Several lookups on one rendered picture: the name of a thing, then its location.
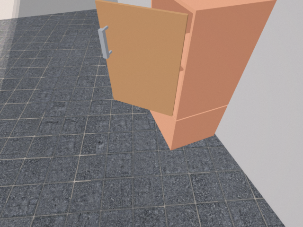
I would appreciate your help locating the handle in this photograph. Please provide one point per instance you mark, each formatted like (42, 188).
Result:
(103, 42)

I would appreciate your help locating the cupboard door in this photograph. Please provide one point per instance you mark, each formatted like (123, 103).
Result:
(147, 46)

